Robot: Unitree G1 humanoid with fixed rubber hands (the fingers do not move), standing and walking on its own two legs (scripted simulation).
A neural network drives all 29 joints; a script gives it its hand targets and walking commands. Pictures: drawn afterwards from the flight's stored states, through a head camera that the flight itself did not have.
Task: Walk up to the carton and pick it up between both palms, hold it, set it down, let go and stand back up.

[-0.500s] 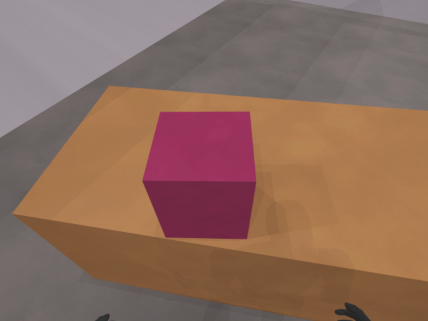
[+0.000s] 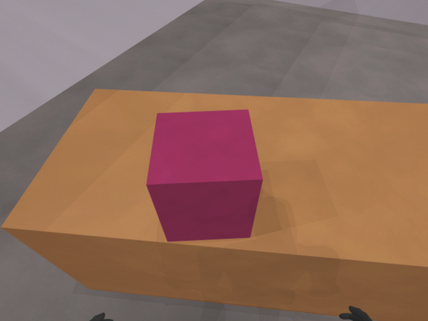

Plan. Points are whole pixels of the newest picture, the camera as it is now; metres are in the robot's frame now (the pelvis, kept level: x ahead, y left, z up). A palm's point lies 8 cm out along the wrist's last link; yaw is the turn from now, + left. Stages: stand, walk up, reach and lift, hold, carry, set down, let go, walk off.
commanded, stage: walk up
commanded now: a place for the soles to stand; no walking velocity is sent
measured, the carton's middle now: (206, 178) +0.43 +0.04 -0.03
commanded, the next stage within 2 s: reach and lift in 0.64 s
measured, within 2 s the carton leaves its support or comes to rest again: neither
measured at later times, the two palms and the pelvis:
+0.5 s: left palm out of the picture +0.12 +0.27 -0.09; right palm out of the picture +0.08 -0.28 -0.11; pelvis +0.00 +0.01 -0.01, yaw -5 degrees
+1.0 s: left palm (111, 293) +0.18 +0.22 -0.06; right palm out of the picture +0.12 -0.26 -0.09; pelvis -0.02 -0.01 +0.00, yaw +0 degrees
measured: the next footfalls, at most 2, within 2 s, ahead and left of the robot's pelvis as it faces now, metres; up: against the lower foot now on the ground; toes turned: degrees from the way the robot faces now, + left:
none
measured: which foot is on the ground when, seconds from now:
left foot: down 0.00-1.00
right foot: down 0.00-1.00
